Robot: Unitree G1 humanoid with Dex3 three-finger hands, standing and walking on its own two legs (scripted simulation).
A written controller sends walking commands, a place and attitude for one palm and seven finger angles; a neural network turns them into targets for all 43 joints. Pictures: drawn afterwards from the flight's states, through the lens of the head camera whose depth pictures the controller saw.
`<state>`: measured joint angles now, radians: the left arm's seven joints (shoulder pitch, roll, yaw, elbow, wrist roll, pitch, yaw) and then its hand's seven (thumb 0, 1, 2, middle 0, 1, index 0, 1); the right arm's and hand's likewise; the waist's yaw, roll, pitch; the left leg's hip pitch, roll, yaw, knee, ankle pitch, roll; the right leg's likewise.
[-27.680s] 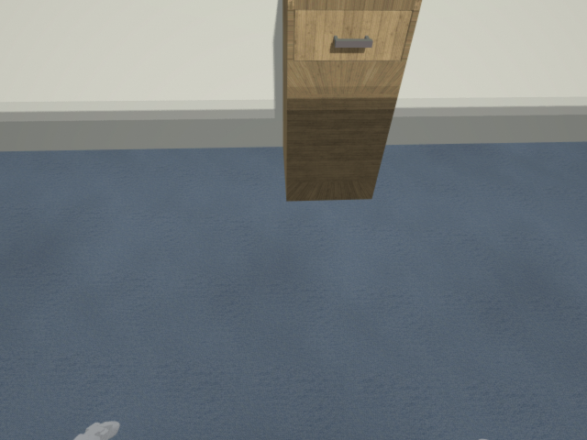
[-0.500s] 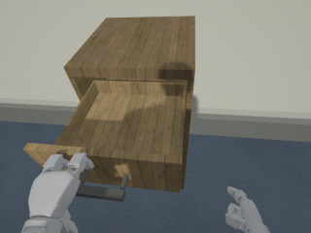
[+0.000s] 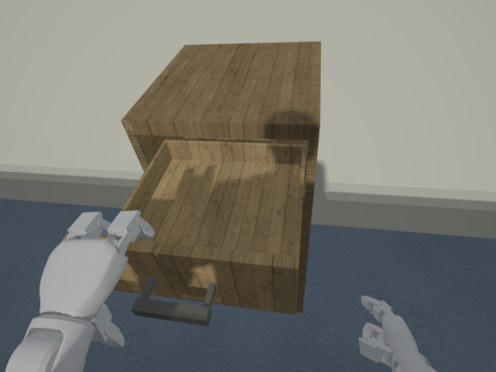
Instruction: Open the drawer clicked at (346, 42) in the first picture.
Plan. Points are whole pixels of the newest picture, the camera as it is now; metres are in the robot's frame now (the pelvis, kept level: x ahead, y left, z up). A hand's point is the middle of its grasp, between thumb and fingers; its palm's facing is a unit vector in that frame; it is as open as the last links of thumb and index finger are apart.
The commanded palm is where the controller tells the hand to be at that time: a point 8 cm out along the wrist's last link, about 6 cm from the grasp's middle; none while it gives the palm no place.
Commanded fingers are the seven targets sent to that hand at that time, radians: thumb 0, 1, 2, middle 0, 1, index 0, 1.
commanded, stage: lift the hand off the handle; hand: left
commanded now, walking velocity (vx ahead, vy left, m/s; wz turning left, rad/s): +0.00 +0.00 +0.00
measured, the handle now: (176, 298) +0.22 +0.17 +0.01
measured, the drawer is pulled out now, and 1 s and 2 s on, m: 0.30 0.30 0.30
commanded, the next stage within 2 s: draw the hand back to the body in 0.36 s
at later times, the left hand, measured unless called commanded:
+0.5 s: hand (109, 267) +0.19 +0.21 +0.15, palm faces +0.11 -0.09 -0.99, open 13.9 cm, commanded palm +0.15 +0.21 +0.21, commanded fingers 0.00 -0.50 0.30 -0.30 -1.20 -0.30 -1.20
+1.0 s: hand (84, 278) +0.17 +0.24 +0.15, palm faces +0.10 -0.04 -0.99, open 13.9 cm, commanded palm +0.14 +0.24 +0.21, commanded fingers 0.00 -0.50 0.30 -0.30 -1.20 -0.30 -1.20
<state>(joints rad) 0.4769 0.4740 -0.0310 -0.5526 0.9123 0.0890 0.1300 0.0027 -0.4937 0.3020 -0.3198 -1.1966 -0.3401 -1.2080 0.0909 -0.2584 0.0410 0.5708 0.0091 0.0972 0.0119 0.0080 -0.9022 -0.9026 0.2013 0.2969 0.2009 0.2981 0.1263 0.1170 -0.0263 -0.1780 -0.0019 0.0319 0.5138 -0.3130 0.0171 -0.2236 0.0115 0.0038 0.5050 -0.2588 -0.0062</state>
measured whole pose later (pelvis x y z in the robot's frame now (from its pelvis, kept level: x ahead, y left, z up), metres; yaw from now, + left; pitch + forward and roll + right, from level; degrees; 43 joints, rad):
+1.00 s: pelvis +0.00 -0.01 +0.00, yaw +1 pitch -1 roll +0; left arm 0.53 0.62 0.18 -0.59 0.74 0.01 0.01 0.00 -0.49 0.30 -0.32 -1.20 -0.32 -1.20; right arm 0.12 -0.29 0.03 0.55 0.03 0.07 -0.01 0.01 -0.90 -0.90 0.20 0.30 0.20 0.30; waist 0.11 0.12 0.00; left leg -0.18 0.01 0.01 0.51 -0.30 0.00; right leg -0.22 0.02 -0.02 0.49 -0.25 -0.02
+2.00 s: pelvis +0.03 -0.02 +0.00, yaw +3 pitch -1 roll +0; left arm 0.55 0.34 0.31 -0.56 -0.06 -0.13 0.12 0.01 0.79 0.86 -0.22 -0.36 -0.21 -0.36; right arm 0.17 -0.21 0.02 0.62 0.02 -0.13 -0.07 0.01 -0.90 -0.90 0.20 0.30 0.20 0.30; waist 0.06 0.08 -0.01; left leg -0.12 0.01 -0.02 0.46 -0.32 -0.01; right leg -0.15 0.02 -0.05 0.46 -0.28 -0.03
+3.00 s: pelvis -0.08 +0.00 -0.01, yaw +2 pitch +1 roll +0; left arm 0.57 0.39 0.40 -0.66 -0.03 -0.24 0.17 0.02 0.88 0.90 -0.21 -0.30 -0.21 -0.30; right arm 0.21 -0.22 0.02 0.56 0.01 -0.10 -0.06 0.01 -0.90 -0.90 0.21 0.30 0.20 0.30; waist 0.00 0.00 0.03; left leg -0.42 0.00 0.02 0.62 -0.22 0.02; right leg -0.44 0.00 -0.03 0.59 -0.19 0.00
